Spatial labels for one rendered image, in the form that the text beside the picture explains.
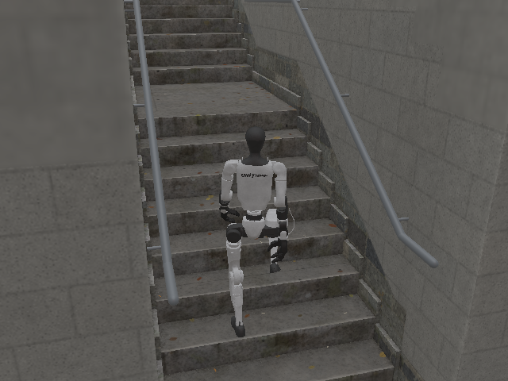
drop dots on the robot left upper arm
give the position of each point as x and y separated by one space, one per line
227 179

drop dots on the right robot hand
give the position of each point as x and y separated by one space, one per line
281 252

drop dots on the left robot shin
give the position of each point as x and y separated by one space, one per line
236 293

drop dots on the right robot forearm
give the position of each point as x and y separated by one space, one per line
282 221

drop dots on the left robot hand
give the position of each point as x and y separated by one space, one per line
230 211

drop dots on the robot right upper arm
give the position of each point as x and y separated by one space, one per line
280 183

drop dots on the left robot foot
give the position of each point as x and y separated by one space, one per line
239 330

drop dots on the left robot forearm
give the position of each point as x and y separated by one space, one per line
224 205

